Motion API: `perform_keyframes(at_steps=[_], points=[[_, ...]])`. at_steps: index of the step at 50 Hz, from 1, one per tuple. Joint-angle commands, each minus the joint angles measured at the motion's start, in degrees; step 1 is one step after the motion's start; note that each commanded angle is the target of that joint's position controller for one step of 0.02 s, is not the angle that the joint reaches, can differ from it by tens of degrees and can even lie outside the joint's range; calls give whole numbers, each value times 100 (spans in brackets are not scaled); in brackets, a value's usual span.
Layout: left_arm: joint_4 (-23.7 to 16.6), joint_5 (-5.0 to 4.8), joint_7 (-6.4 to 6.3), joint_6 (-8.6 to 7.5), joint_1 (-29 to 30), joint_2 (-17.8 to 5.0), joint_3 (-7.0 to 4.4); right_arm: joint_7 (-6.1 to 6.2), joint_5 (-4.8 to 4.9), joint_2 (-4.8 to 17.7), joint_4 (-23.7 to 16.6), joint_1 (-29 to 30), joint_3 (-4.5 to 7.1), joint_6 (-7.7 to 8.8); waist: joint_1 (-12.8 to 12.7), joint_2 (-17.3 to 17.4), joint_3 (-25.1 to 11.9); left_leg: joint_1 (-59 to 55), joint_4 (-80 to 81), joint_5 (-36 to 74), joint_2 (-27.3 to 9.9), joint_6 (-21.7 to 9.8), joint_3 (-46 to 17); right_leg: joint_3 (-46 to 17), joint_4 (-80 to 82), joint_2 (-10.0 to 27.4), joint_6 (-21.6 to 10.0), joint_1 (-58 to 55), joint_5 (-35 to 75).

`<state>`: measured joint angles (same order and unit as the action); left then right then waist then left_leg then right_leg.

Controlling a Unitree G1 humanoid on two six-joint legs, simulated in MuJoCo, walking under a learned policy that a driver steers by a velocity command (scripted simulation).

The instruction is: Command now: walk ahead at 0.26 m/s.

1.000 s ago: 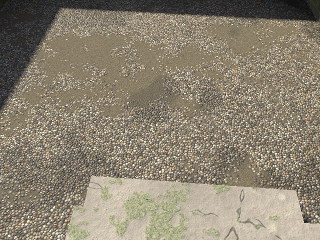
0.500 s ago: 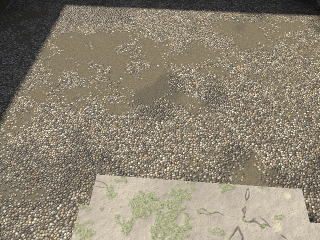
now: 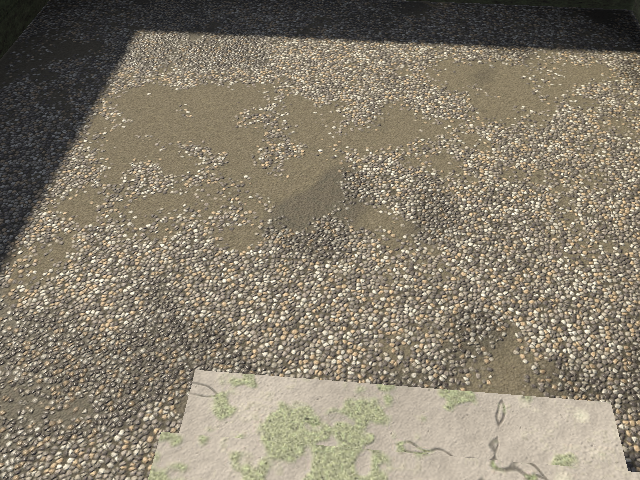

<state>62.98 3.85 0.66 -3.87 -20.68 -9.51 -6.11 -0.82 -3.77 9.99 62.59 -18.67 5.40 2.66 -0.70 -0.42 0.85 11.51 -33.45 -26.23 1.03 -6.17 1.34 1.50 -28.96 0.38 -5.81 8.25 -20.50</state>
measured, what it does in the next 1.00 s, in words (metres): goes down: right foot 0.18 m lower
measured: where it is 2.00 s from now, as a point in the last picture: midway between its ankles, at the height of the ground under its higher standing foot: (338, 375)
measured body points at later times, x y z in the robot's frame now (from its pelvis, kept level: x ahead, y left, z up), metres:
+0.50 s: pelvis +0.22 -0.03 -0.13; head +0.21 -0.05 +0.32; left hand +0.38 +0.17 -0.25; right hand +0.03 -0.17 -0.27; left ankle -0.01 +0.11 -0.72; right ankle +0.30 -0.13 -0.89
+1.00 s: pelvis +0.48 -0.01 -0.30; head +0.49 +0.00 +0.15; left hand +0.31 +0.15 -0.44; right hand +0.67 -0.20 -0.42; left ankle +0.60 +0.10 -1.05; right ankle +0.29 -0.13 -0.91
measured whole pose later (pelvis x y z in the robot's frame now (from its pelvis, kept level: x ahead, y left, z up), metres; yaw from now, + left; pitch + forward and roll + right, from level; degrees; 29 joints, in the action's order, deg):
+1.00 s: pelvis +0.48 -0.01 -0.30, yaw -1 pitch +1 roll -6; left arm 65.1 5.2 0.4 -4.6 -36.2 -5.5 3.9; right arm -4.3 -5.4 11.9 51.3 -5.3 -3.1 3.5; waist -8.8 5.3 -2.4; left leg 20.9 -17.6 18.3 -6.2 -3.0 -0.7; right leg 4.8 -66.1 -3.9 -0.9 10.8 -52.6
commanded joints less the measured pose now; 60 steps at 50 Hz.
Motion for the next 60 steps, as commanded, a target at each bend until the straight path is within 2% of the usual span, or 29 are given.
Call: perform_keyframes(at_steps=[1, 3, 5, 6, 8, 11, 15, 21, 23, 25, 26, 27, 29, 30, 32, 34, 36, 38, 42, 48, 49, 51, 52, 53, 54, 55, 57, 58, 60], points=[[-182, -89, -152, -10, -388, -395, -15, 154, 46, -169, -415, 357, -58, 271, -85, -437, 760, 560, -26, 149, 28, -101, 305, -1824, 1428, 1499, -1182, 394, -1548], [-333, 0, -65, 49, 157, -434, 23, 137, -58, -22, -27, -971, 10, 389, 585, -223, 790, -1390, 32, 462, 109, -177, 313, -1078, 448, 940, -1004, 2094, -1427], [-847, 137, 33, -142, 1080, 57, 67, 95, -256, 548, 635, -3378, 78, 510, 1508, 1663, 404, -3104, 1674, 525, -1759, -1541, -3503, -241, -3224, -529, -242, 4452, -1736], [-966, -32, -5, -252, 1294, 117, 99, 22, -312, 504, 944, -3945, -20, 520, 1585, 866, 1174, -3263, 2079, 209, -2432, -1878, -4327, -1599, -3531, -479, -303, 5913, -1622], [-729, -53, -67, -315, 781, -310, 4, -167, -91, 71, 592, -2285, -196, 465, 715, -136, 1041, -2105, 1804, 463, -2173, -1505, -3001, -1350, -4257, -12, -351, 5167, -380], [-875, 280, 32, -79, 649, 313, 272, 110, -171, -780, 140, -1030, -522, 371, 56, 93, 757, 367, 1327, 1445, -1138, -700, -972, -645, -3384, 434, -360, 3129, 1510], [-1009, 171, 194, -114, 676, 280, 486, 274, -301, -289, 224, -1478, -683, 580, 264, 210, 479, 2270, 217, 866, -468, -376, -253, -371, -916, 621, -99, 1508, 6033], [-1441, 210, 171, 74, 1941, -200, 600, 183, -74, -28, 484, -2555, -697, 333, 849, 213, 878, 621, -849, 607, -1002, -516, -1416, -362, 804, 706, 221, 1856, 3742], [-1005, 85, 180, -49, 1175, -337, 573, 87, -44, 309, 313, -2201, -577, 162, 607, -74, 674, 532, -1938, 874, -738, -486, -1300, -55, 1296, 514, 348, 789, 3492], [-31, 39, 185, -108, -1544, -1042, 238, -387, -366, 481, 566, -2191, -508, -17, -603, -539, 101, 1904, -4437, 1612, -209, -97, -653, 253, 1492, 573, 135, -2380, 4209], [145, 69, 274, -40, -2856, -1589, 78, -617, -189, -337, 697, -3028, -635, 41, -748, -1662, -1445, 3511, -7594, -1546, 528, 258, -524, -587, -784, 1664, -1211, -5079, 7556], [398, 152, 376, 8, -3352, -1956, -18, -693, 94, -65, 127, -2358, -542, 183, -926, -1274, -1799, 4552, -9102, -2349, 575, 296, -570, -1491, -958, 2187, -1656, -5323, 7981], [179, 170, 393, -101, -1783, -1604, -9, -436, 267, 406, -793, -656, -410, 361, -759, -390, -101, 6993, -9023, -1020, -116, 216, -552, -2947, 508, 2838, -2009, -3283, 2262], [-137, 331, 350, -78, -713, -466, 346, -253, 62, 48, -600, -956, -521, 332, -86, 636, 86, 5642, -7144, 747, -715, -107, -1025, -1754, 836, 2107, -1263, -1428, 979], [-468, 367, 105, -200, 93, 620, 792, -167, -301, -365, -619, -728, -656, 179, 484, 167, 1099, 3977, -4272, 2766, -1430, -456, -1292, -1294, 1461, 1599, -1108, 1769, 1186], [-412, 17, 8, -386, -144, 216, 820, -320, -289, -97, -663, -308, -554, 112, 210, -155, 676, 2544, -2602, 3779, -922, -305, -370, -488, 1206, 901, -1083, 2760, 906], [-127, 244, 75, -456, -925, -324, 788, -455, -309, -58, -711, -560, -635, 129, 321, -391, 366, 2364, -3331, 3934, -795, 11, -328, -883, 469, 1060, -1206, 2829, 1807], [266, 145, -104, -543, -1977, -180, 859, -404, -342, 83, -996, 324, -703, 174, -360, 50, 419, 4839, -1575, 5145, -1147, 331, -976, -1459, -245, 1346, -1181, 227, 1748], [-136, 288, 7, -329, -1173, -44, 1028, -354, -306, 382, -1227, 877, -766, 74, -39, -40, 380, 1397, -886, 6213, -767, 296, -196, -846, -665, 611, -789, 3381, -67], [237, 29, -163, -56, -2136, -702, 800, -355, -237, 442, -1627, 2201, -848, 70, -943, -147, 823, 2258, 1801, 3449, -719, 360, -263, -1894, -1891, 1133, -815, -3, 930], [218, 67, -74, 8, -1992, -696, 767, -322, -98, 528, -1304, 1537, -787, 141, -687, 155, 539, 1106, 2217, 4070, -699, 328, -140, -1561, -2643, 827, -665, 220, 1152], [351, 478, 473, 146, -1864, -597, 794, -280, -32, 1449, -45, -2334, -238, 243, 1023, 771, -296, -3405, 1665, 6114, -940, -192, 86, -739, -5749, 159, 52, 2723, 1031], [459, 122, 681, 108, -2813, 1, 754, -371, -95, 2007, 61, -3007, -69, 119, 767, 1804, -1831, -5514, -407, 9000, -1968, -1207, -604, -251, -8634, -512, 434, 4021, -2730], [-142, -104, 757, -19, -2096, -363, 673, -443, -196, 2293, 86, -3071, 54, 32, 889, 1279, -1890, -5687, -606, 9584, -2402, -1661, -1454, -319, -9611, -514, 523, 5165, -2901], [-809, -251, 691, -133, -929, -468, 676, -436, -258, 2132, -18, -2516, 91, -5, 1093, 809, -1327, -5295, 111, 6695, -2869, -1933, -2127, -296, -9385, -224, 499, 6631, -2760], [-973, -225, 495, -199, -592, -504, 712, -439, -237, 1328, -249, -1577, -134, -23, 744, -64, -473, -3499, 742, 3538, -2879, -1571, -2284, -809, -8162, 410, 253, 6654, -1325], [-834, 125, 216, -199, -360, -149, 767, -288, -390, -71, -600, -237, -671, 196, -229, -522, 554, 183, 1359, 2967, -1719, -890, -863, -1157, -4880, 1051, -174, 4330, 1264], [-848, 262, 212, -142, -143, -21, 751, -193, -292, 23, -615, -241, -611, 330, -214, 332, 978, 1120, 1534, 2871, -1325, -915, -718, -781, -4498, 976, -233, 3796, 1571], [-741, 297, 390, 1, -59, -222, 679, -139, -24, 388, -420, -754, -624, 468, 33, 487, 630, 1920, 1580, 2046, -1138, -1252, -737, -364, -3524, 728, -39, 3039, 2767]])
